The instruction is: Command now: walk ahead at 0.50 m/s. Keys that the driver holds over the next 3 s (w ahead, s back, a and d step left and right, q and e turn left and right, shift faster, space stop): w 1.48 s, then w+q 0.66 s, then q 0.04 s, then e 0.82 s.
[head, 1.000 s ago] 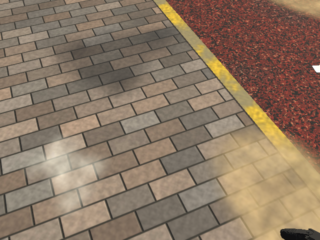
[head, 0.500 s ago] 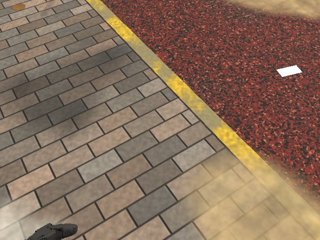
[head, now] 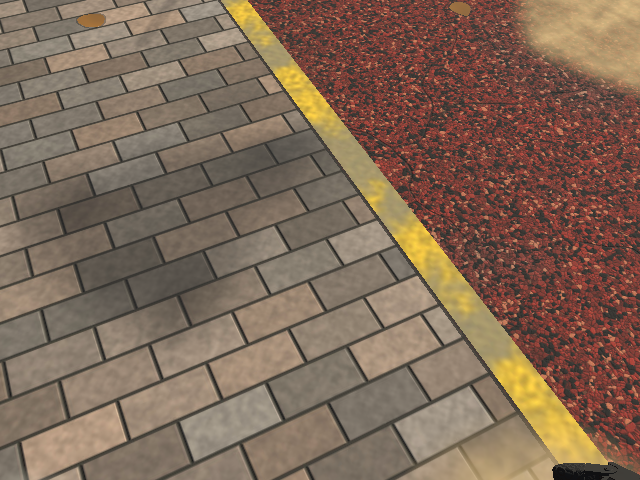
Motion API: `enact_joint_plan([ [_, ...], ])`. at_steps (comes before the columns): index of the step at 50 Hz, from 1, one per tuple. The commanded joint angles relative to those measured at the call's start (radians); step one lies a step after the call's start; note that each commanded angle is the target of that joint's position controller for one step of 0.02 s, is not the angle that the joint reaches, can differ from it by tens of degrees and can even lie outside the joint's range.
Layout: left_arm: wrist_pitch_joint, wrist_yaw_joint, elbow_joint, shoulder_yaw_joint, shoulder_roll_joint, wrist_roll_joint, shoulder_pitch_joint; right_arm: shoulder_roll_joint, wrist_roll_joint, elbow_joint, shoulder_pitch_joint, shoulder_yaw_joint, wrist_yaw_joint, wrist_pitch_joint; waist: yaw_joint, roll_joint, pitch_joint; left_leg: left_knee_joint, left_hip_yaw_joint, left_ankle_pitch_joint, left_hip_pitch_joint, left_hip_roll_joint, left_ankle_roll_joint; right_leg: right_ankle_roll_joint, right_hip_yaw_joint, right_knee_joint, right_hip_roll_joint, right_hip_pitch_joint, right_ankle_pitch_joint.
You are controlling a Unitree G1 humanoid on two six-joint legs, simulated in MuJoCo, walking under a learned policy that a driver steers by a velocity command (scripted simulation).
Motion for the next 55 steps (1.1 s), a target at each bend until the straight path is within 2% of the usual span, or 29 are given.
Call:
enact_joint_plan([
  [1, -0.05, -0.007, -0.116, 0.02, 0.132, -0.023, -0.068, -0.17, 0.006, 0.012, 0.26, -0.052, -0.012, 0.007, -0.139, 0.125, -0.173, -0.279, -0.525, -0.176, 0.63, 0.325, 0.197, -0.024, 0.051, 0.388, -0.064, -0.599, 0.028],
  [2, -0.047, -0.003, -0.123, 0.021, 0.122, -0.008, -0.106, -0.142, -0.001, 0.008, 0.201, -0.043, -0.01, 0.007, -0.111, 0.078, -0.095, -0.314, -0.434, -0.099, 0.493, 0.284, 0.184, -0.02, 0.031, 0.323, -0.097, -0.569, 0.1],
  [3, -0.037, 0.0, -0.118, 0.026, 0.113, 0.001, -0.098, -0.115, -0.01, 0.003, 0.165, -0.035, -0.007, 0.002, -0.077, 0.094, -0.065, -0.346, -0.371, -0.027, 0.399, 0.251, 0.172, -0.016, 0.037, 0.27, -0.127, -0.508, 0.154],
  [6, -0.007, 0.004, -0.1, 0.019, 0.064, 0.007, -0.058, -0.12, -0.007, 0.017, 0.15, -0.039, -0.005, -0.015, -0.035, 0.103, -0.051, -0.417, -0.268, 0.094, 0.289, 0.221, 0.19, 0.009, 0.025, 0.204, -0.14, -0.43, 0.228],
  [10, -0.008, 0.006, -0.136, 0.014, 0.046, 0.015, -0.185, -0.149, -0.004, 0.055, 0.198, -0.048, -0.023, -0.013, -0.06, 0.068, -0.008, -0.45, -0.175, 0.181, 0.314, 0.203, 0.18, 0.032, 0.02, -0.009, -0.144, -0.5, 0.422],
  [14, -0.022, -0.011, -0.166, 0.002, 0.021, 0.008, -0.32, -0.173, 0.008, 0.09, 0.259, -0.052, -0.033, -0.003, -0.111, 0.065, 0.021, -0.453, -0.111, 0.155, 0.342, 0.184, 0.151, 0.029, -0.017, -0.233, -0.106, -0.451, 0.571],
  [17, -0.028, -0.027, -0.195, 0.0, 0.028, 0.0, -0.399, -0.183, 0.014, 0.123, 0.31, -0.056, -0.036, 0.011, -0.136, 0.065, 0.044, -0.424, -0.122, 0.143, 0.424, 0.222, 0.148, 0.016, -0.018, -0.314, -0.089, -0.461, 0.553],
  [20, -0.036, -0.042, -0.211, 0.005, 0.049, 0.0, -0.412, -0.195, 0.019, 0.142, 0.314, -0.064, -0.042, 0.027, -0.118, 0.079, 0.043, -0.363, -0.139, 0.211, 0.511, 0.264, 0.128, -0.021, -0.015, -0.367, -0.076, -0.445, 0.454],
  [22, -0.039, -0.042, -0.187, 0.02, 0.08, 0.004, -0.319, -0.208, 0.021, 0.143, 0.285, -0.068, -0.046, 0.037, -0.055, 0.093, -0.013, -0.25, -0.118, 0.426, 0.527, 0.25, 0.102, -0.054, -0.056, -0.402, -0.034, -0.291, 0.402],
  [23, -0.039, -0.035, -0.141, 0.043, 0.12, 0.007, -0.179, -0.189, 0.018, 0.141, 0.278, -0.06, -0.048, 0.042, 0.01, 0.076, -0.102, -0.084, -0.077, 0.541, 0.49, 0.197, 0.077, -0.082, -0.081, -0.417, -0.007, -0.091, 0.414],
  [24, -0.037, -0.025, -0.103, 0.066, 0.188, 0.016, 0.001, -0.143, -0.001, 0.12, 0.286, -0.039, -0.05, 0.041, 0.075, -0.007, -0.251, 0.198, -0.032, 0.365, 0.314, 0.141, 0.04, -0.141, 0.065, -0.376, -0.143, 0.211, 0.454],
  [25, -0.03, -0.024, -0.082, 0.086, 0.278, 0.018, 0.069, -0.026, -0.005, 0.102, 0.405, -0.003, -0.041, 0.019, 0.024, -0.271, -0.371, 0.566, -0.01, -0.205, -0.107, -0.045, -0.033, -0.303, 0.531, -0.463, -0.369, 0.564, 0.255],
  [26, -0.028, -0.026, -0.085, 0.059, 0.181, 0.005, 0.078, -0.103, 0.009, 0.118, 0.36, -0.019, -0.035, -0.003, 0.061, -0.219, -0.387, 0.696, -0.149, -0.43, -0.231, -0.031, -0.027, -0.302, 0.677, -0.568, -0.381, 0.569, 0.126],
  [27, -0.03, -0.024, -0.095, 0.044, 0.145, 0.006, 0.001, -0.164, 0.036, 0.089, 0.271, -0.037, -0.029, -0.017, 0.052, -0.158, -0.235, 0.727, -0.145, -0.362, -0.305, 0.023, -0.012, -0.256, 0.537, -0.587, -0.352, 0.45, 0.128],
  [28, -0.029, -0.022, -0.108, 0.037, 0.125, 0.011, -0.069, -0.158, 0.036, 0.076, 0.212, -0.035, -0.031, -0.022, 0.025, -0.085, -0.154, 0.687, -0.114, -0.27, -0.285, 0.075, -0.01, -0.23, 0.419, -0.604, -0.312, 0.314, 0.207],
  [29, -0.03, -0.025, -0.111, 0.03, 0.097, 0.016, -0.12, -0.148, 0.02, 0.072, 0.182, -0.038, -0.035, -0.019, -0.001, -0.052, -0.087, 0.624, -0.103, -0.208, -0.254, 0.105, -0.016, -0.221, 0.337, -0.637, -0.275, 0.192, 0.296],
  [30, -0.035, -0.026, -0.113, 0.022, 0.074, 0.025, -0.148, -0.139, 0.014, 0.076, 0.198, -0.042, -0.036, -0.009, -0.035, -0.077, -0.073, 0.582, -0.111, -0.162, -0.189, 0.132, -0.02, -0.21, 0.28, -0.665, -0.247, 0.115, 0.356],
  [32, -0.045, -0.028, -0.102, 0.024, 0.074, 0.021, -0.157, -0.101, 0.011, 0.09, 0.231, -0.037, -0.038, 0.013, -0.062, -0.085, -0.065, 0.533, -0.101, -0.127, -0.129, 0.141, -0.036, -0.222, 0.214, -0.715, -0.226, 0.041, 0.421],
  [35, -0.051, -0.017, -0.073, 0.033, 0.107, 0.017, -0.13, -0.085, 0.0, 0.064, 0.156, -0.035, -0.043, 0.027, -0.058, -0.054, -0.019, 0.403, -0.094, -0.02, -0.189, 0.15, -0.065, -0.235, 0.145, -0.762, -0.223, 0.021, 0.486],
  [40, -0.039, -0.001, -0.029, 0.036, 0.128, 0.008, -0.067, -0.056, 0.003, 0.027, -0.003, -0.024, -0.029, 0.014, -0.007, -0.05, 0.019, 0.106, -0.061, 0.221, -0.166, 0.114, -0.07, -0.193, 0.04, -0.777, -0.184, 0.047, 0.487],
  [45, -0.018, 0.004, 0.027, 0.041, 0.142, -0.003, 0.006, -0.064, 0.015, -0.02, -0.124, -0.02, -0.005, 0.004, 0.026, -0.05, 0.053, -0.028, -0.058, 0.198, -0.174, 0.088, -0.043, -0.181, 0.044, -0.726, -0.242, 0.178, 0.489],
  [48, -0.003, 0.011, 0.041, 0.05, 0.16, -0.006, -0.009, -0.095, 0.013, -0.02, -0.089, -0.03, 0.006, -0.004, -0.013, -0.068, 0.028, -0.068, -0.041, 0.092, -0.098, 0.063, -0.003, -0.156, 0.051, -0.645, -0.27, 0.247, 0.627],
  [49, 0.002, 0.012, 0.039, 0.051, 0.166, -0.007, -0.031, -0.115, 0.011, -0.001, -0.019, -0.041, 0.005, -0.005, -0.057, -0.075, -0.013, -0.088, -0.012, 0.075, 0.012, 0.033, 0.016, -0.14, 0.031, -0.563, -0.252, 0.246, 0.778],
  [50, 0.008, 0.014, 0.037, 0.044, 0.148, -0.003, -0.038, -0.154, 0.008, 0.048, 0.127, -0.065, -0.002, -0.005, -0.124, -0.057, -0.103, -0.1, 0.013, 0.085, 0.215, 0.006, 0.043, -0.115, -0.008, -0.394, -0.2, 0.204, 0.884],
  [51, 0.009, 0.016, 0.016, 0.024, 0.106, 0.015, -0.028, -0.222, -0.001, 0.087, 0.307, -0.087, -0.012, -0.003, -0.185, 0.034, -0.249, -0.064, -0.142, 0.114, 0.515, 0.146, 0.1, -0.079, -0.053, -0.105, -0.142, 0.023, 0.69],
  [52, -0.013, 0.006, 0.003, -0.013, -0.021, 0.018, 0.092, -0.307, -0.004, 0.109, 0.373, -0.106, -0.012, 0.004, -0.129, 0.303, -0.366, -0.167, -0.616, -0.092, 0.855, 0.369, 0.264, -0.008, -0.063, 0.255, 0.049, -0.391, 0.093],
  [53, -0.036, 0.0, 0.019, 0.004, 0.066, 0.0, 0.044, -0.207, 0.009, 0.105, 0.371, -0.078, -0.009, 0.004, -0.164, 0.239, -0.374, -0.268, -0.75, -0.229, 0.857, 0.377, 0.262, -0.015, 0.078, 0.39, 0.029, -0.515, -0.102],
  [54, -0.052, -0.006, -0.01, 0.022, 0.126, -0.027, -0.045, -0.17, 0.007, 0.092, 0.292, -0.064, -0.012, 0.001, -0.155, 0.181, -0.224, -0.285, -0.612, -0.217, 0.738, 0.348, 0.216, -0.033, 0.075, 0.418, -0.023, -0.587, -0.033],
  [55, -0.057, -0.002, -0.023, 0.02, 0.121, -0.027, -0.103, -0.148, 0.001, 0.077, 0.222, -0.058, -0.013, 0.0, -0.129, 0.104, -0.147, -0.302, -0.495, -0.134, 0.605, 0.309, 0.191, -0.037, 0.046, 0.379, -0.077, -0.565, 0.059],
])
Next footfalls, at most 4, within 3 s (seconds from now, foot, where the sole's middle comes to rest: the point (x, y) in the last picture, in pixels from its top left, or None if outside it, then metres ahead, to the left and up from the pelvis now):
0.48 right None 0.42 -0.14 -0.76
1.02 left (299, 360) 0.71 0.10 -0.76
1.56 right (403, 259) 1.01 -0.14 -0.76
2.10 left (298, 182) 1.26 0.14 -0.76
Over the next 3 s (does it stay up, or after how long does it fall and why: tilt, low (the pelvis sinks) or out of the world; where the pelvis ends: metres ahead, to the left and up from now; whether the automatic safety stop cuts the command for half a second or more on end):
stays up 1.39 0.11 0.01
